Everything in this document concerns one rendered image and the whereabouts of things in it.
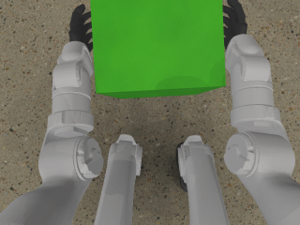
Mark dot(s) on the carton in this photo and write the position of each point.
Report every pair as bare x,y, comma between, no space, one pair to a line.
157,48

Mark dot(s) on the robot left hand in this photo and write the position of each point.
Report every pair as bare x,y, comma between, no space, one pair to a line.
78,29

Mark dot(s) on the right robot forearm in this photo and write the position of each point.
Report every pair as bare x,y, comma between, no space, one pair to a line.
253,107

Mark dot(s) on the robot right hand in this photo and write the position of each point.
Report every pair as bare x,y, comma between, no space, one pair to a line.
236,22

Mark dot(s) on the right robot shin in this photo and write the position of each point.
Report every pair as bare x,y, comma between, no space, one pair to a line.
197,138

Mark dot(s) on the left robot upper arm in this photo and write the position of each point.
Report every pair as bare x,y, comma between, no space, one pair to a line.
67,167

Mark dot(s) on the left robot thigh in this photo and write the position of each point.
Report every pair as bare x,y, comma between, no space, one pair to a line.
115,205

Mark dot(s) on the left robot forearm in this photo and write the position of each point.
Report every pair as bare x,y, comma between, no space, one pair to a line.
71,94

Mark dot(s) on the right robot upper arm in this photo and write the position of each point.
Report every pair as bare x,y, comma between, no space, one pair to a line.
264,164

